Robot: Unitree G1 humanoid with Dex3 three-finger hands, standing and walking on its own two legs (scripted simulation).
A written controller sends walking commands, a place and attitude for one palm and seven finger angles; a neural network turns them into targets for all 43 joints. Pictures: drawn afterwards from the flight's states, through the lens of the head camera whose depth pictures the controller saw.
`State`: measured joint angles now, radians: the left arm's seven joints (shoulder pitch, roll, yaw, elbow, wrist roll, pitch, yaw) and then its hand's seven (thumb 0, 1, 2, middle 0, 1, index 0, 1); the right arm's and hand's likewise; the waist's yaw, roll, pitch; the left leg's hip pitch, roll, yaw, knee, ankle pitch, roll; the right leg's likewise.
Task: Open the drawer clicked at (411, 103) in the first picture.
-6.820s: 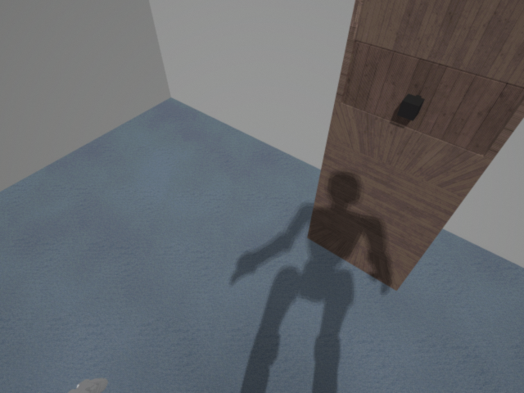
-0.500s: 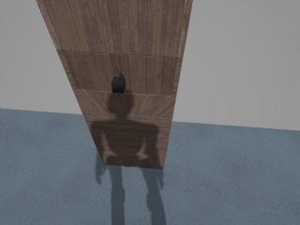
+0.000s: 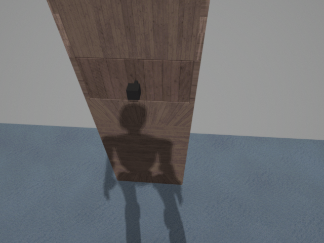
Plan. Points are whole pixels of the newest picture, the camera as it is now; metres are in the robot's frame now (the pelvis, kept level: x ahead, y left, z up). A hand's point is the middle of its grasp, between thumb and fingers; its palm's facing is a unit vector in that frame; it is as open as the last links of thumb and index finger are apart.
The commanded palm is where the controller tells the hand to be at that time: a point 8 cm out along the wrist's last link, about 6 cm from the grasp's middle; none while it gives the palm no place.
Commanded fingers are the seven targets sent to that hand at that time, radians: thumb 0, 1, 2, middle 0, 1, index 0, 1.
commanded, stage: look again from close up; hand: left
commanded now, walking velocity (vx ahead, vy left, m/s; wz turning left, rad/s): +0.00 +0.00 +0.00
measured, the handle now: (134, 88) +0.59 +0.14 +0.05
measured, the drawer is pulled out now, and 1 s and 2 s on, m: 0.00 0.00 0.00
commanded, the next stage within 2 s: shuffle to correct the standing spot in 0.12 s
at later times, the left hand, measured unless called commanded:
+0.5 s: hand out of the picture +0.00 +0.14 -0.18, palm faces +0.04 -0.99 -0.16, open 7.4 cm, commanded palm none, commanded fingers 0.00 0.90 0.90 -0.20 -0.30 -0.20 -0.30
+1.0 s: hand out of the picture +0.13 +0.15 -0.16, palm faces +0.09 -0.96 -0.28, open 7.3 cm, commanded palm none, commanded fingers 0.00 0.90 0.90 -0.20 -0.30 -0.20 -0.30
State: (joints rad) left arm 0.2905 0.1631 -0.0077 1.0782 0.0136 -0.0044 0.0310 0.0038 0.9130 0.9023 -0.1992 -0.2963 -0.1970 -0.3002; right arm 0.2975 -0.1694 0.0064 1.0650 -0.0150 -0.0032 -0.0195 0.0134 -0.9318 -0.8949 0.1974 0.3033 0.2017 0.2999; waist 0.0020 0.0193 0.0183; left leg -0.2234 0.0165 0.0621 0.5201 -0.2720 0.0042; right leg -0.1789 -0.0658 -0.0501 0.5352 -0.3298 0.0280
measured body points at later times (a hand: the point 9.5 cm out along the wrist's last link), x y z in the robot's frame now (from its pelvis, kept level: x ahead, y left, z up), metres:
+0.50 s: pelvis +0.03 -0.02 -0.01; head +0.04 -0.02 +0.44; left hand +0.00 +0.20 -0.17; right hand +0.02 -0.24 -0.17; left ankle +0.01 +0.12 -0.73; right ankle -0.03 -0.13 -0.73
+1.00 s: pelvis +0.08 -0.05 -0.01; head +0.12 -0.07 +0.44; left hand +0.13 +0.20 -0.14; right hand +0.12 -0.27 -0.18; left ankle +0.00 +0.09 -0.68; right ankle +0.11 -0.13 -0.73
